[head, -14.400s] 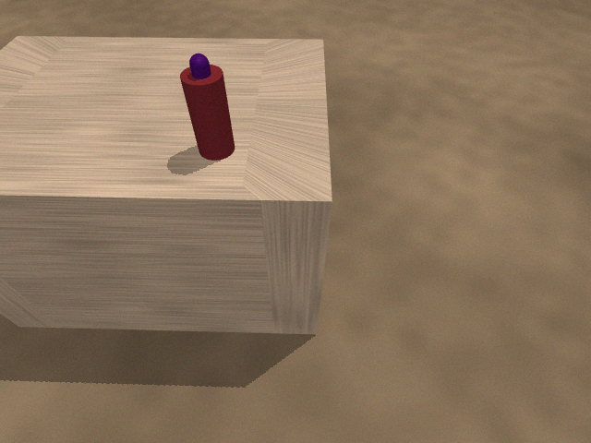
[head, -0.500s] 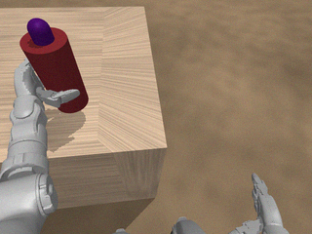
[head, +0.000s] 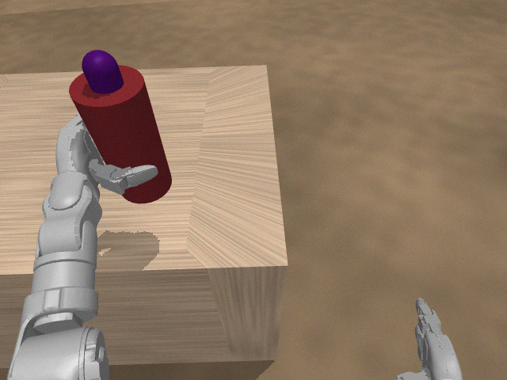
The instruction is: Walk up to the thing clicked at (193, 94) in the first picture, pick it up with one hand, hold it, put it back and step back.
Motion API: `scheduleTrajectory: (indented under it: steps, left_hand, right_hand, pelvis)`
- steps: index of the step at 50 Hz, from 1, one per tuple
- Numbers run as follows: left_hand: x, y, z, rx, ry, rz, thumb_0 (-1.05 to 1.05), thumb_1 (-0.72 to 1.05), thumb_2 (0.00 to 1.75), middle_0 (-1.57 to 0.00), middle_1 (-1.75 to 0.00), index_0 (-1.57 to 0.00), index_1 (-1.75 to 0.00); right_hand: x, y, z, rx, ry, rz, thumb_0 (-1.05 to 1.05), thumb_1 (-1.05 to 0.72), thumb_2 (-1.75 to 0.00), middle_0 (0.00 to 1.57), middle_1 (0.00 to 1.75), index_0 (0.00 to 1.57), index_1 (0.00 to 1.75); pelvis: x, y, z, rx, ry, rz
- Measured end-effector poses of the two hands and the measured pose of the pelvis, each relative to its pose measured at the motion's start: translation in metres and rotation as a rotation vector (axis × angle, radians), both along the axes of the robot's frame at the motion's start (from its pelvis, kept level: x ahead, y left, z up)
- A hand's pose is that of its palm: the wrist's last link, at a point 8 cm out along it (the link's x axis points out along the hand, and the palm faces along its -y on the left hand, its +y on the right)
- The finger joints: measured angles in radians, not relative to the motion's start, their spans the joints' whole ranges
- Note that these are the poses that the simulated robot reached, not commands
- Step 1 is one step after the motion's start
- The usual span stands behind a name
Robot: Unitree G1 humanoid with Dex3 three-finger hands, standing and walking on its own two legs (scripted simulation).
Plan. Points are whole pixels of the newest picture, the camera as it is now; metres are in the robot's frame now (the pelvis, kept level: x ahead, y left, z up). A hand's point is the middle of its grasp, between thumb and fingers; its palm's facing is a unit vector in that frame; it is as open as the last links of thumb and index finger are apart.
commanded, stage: lift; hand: left
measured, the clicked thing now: (125, 131) +0.41 +0.18 +0.21
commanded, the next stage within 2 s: hold in 0.82 s
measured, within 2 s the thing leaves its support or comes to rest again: neither
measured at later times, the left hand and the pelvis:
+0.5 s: hand (109, 157) +0.35 +0.18 +0.22, palm faces +0.15 -0.99 -0.02, open 11.8 cm; pelvis -0.02 +0.00 +0.01, yaw +1 degrees
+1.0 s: hand (99, 157) +0.33 +0.18 +0.24, palm faces +0.15 -0.99 -0.01, open 11.7 cm; pelvis -0.02 +0.00 +0.01, yaw +1 degrees
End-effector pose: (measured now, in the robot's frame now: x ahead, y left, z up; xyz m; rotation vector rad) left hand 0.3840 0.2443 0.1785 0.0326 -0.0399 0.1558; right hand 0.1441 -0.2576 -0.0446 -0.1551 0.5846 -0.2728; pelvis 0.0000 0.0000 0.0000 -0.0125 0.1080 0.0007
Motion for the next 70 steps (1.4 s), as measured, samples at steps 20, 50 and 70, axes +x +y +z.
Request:
scheduleTrajectory:
  steps: [20,50,70]
  left_hand:
    - [-0.057,-0.013,0.037,-0.012,0.003,-0.001,-0.01,-0.61,0.90,-0.64,-1.07,-0.66,-1.08]
    - [-0.087,-0.015,0.062,-0.020,0.008,-0.011,-0.01,-0.61,0.89,-0.65,-1.06,-0.68,-1.06]
    - [-0.088,-0.020,0.082,-0.011,-0.011,-0.026,-0.01,-0.61,0.89,-0.65,-1.06,-0.68,-1.06]
  right_hand:
    - [-0.010,0.001,0.000,0.013,-0.050,0.015,-0.02,0.54,-0.05,0.05,0.05,0.05,0.05]
    - [-0.012,0.008,-0.001,0.019,-0.100,0.005,-0.02,0.53,-0.05,0.05,0.05,0.05,0.05]
    - [-0.002,0.007,-0.001,0.032,-0.118,0.010,-0.02,0.52,-0.06,0.05,0.05,0.05,0.05]
  pelvis:
    - [-0.016,-0.004,0.009,0.011,-0.095,0.008]
    - [-0.024,0.004,0.015,0.007,-0.130,0.010]
    - [-0.018,0.003,0.016,0.009,-0.129,0.013]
